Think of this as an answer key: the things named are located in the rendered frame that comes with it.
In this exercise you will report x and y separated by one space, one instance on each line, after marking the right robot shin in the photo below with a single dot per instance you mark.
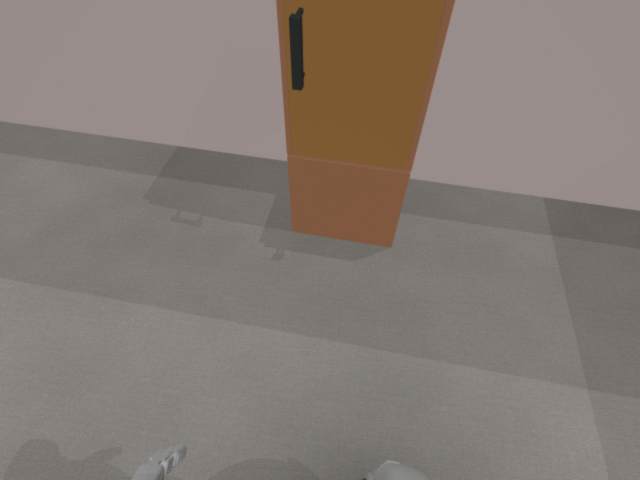
387 462

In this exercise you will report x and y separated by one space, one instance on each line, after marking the handle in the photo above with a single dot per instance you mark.
296 49

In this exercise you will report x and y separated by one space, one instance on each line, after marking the cupboard door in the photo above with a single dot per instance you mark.
366 64

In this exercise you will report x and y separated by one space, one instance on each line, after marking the left robot hand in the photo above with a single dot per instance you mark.
161 463

